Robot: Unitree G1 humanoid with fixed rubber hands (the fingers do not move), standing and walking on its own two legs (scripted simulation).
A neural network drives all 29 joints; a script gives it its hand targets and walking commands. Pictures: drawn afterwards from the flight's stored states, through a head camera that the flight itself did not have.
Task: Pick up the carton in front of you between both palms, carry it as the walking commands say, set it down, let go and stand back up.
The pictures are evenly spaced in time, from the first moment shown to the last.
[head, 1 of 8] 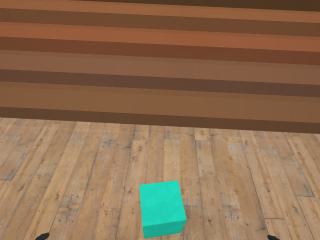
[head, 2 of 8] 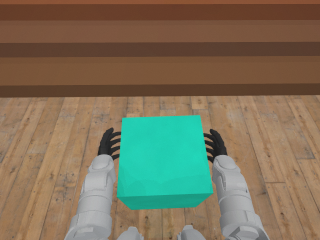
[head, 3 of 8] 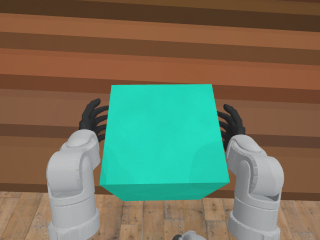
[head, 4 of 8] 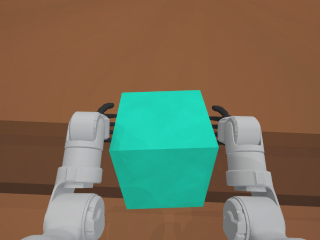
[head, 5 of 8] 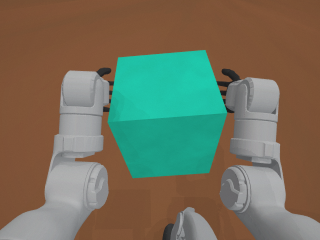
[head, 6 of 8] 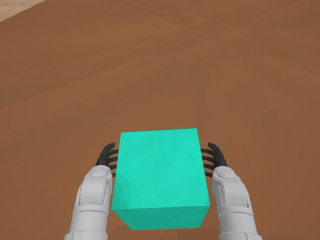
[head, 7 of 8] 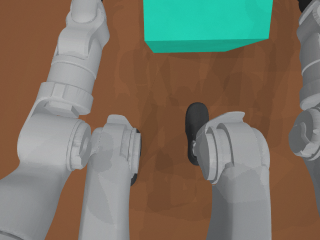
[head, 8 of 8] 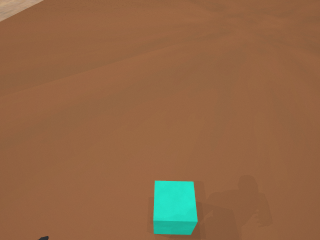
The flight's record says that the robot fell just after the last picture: no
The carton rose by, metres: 1.95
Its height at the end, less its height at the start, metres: +1.20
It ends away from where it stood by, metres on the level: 5.47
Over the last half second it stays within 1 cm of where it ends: yes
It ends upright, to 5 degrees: yes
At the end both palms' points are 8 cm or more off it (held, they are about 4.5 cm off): yes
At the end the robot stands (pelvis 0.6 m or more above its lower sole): yes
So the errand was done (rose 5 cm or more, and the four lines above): yes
